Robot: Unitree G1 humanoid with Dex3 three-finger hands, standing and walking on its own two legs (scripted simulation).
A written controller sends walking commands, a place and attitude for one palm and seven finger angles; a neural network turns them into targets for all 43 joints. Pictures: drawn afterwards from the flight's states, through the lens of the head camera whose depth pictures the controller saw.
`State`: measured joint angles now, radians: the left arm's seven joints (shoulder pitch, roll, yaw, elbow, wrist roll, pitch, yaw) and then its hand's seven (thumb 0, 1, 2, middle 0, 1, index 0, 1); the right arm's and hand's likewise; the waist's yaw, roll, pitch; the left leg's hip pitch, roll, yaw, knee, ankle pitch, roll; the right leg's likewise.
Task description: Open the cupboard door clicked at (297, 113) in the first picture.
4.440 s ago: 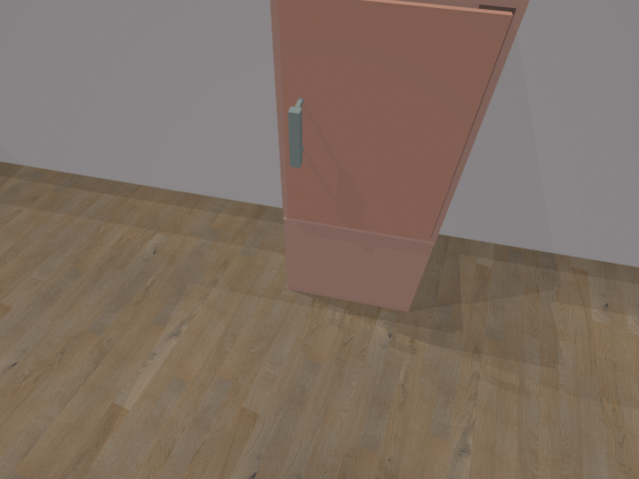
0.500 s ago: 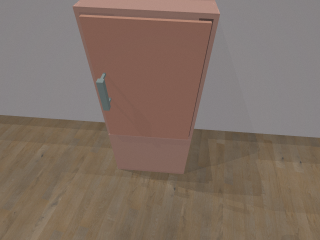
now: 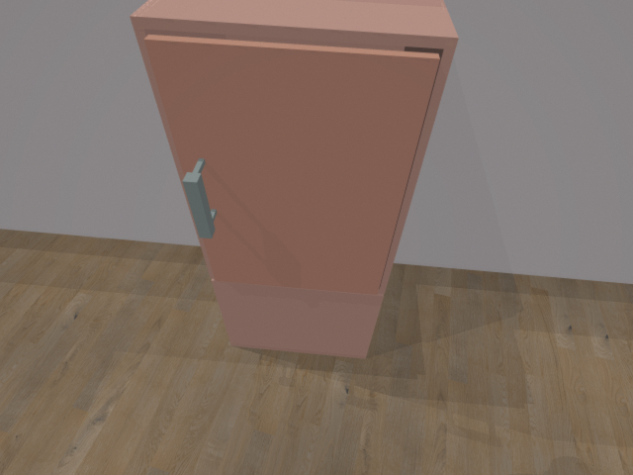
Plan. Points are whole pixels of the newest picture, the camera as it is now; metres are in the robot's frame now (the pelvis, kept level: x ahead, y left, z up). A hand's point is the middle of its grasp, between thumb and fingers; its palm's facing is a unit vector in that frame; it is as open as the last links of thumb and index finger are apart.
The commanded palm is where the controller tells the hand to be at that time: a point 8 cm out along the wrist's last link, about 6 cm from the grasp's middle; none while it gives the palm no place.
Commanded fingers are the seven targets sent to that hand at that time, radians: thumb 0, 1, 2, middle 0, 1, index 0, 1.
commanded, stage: shuffle to correct the standing spot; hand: left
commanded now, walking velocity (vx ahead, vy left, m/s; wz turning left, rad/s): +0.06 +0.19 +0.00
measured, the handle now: (203, 199) +0.58 +0.26 -0.02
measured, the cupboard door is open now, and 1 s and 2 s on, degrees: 0 0 0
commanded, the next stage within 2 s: come to a stop and stand still in 0.06 s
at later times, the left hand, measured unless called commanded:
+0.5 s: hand out of the picture +0.11 +0.22 -0.17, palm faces +0.03 -0.98 -0.19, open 7.4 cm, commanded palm none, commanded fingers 0.00 0.90 0.90 -0.20 -0.30 -0.20 -0.30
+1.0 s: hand out of the picture +0.10 +0.18 -0.17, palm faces +0.06 -0.98 -0.20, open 7.3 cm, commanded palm none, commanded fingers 0.00 0.90 0.90 -0.20 -0.30 -0.20 -0.30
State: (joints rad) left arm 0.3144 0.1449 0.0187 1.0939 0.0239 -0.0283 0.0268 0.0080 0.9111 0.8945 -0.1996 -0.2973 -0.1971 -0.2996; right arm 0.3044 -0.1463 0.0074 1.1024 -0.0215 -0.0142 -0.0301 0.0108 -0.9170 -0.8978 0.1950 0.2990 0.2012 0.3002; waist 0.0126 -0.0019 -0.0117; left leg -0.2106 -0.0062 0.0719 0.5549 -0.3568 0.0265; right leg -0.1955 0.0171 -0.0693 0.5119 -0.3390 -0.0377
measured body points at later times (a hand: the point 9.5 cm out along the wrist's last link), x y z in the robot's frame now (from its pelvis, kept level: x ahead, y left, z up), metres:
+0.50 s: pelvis +0.05 +0.05 +0.01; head +0.09 +0.06 +0.46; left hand +0.11 +0.28 -0.15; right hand +0.05 -0.17 -0.15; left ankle -0.01 +0.10 -0.73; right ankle +0.04 -0.08 -0.69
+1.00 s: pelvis +0.06 +0.00 +0.00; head +0.06 +0.01 +0.45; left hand +0.10 +0.23 -0.15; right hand +0.07 -0.23 -0.15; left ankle +0.02 +0.12 -0.73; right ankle +0.06 -0.09 -0.73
